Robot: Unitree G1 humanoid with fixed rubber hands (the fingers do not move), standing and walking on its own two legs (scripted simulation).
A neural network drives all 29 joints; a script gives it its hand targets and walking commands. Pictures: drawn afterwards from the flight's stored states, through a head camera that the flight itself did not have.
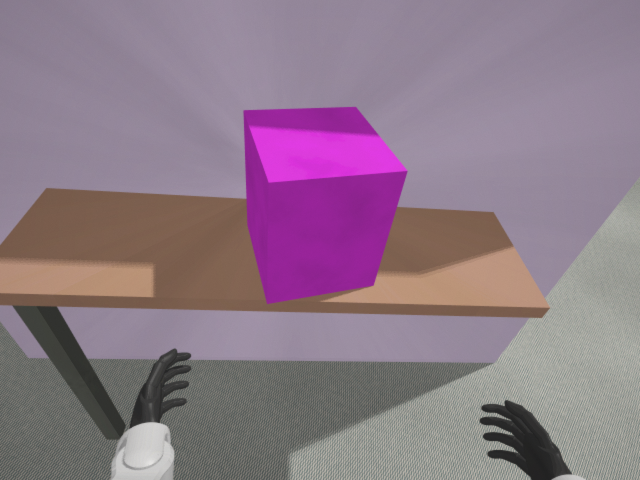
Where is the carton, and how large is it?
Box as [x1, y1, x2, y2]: [243, 107, 407, 303]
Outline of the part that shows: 355,107 243,110 247,225 267,303 373,285 407,171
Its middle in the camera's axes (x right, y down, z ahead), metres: -0.02 -0.07 +0.68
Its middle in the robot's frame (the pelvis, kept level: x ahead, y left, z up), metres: +0.56 +0.03 +0.06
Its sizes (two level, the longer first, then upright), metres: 0.210 0.200 0.250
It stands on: a table, 0.70 m high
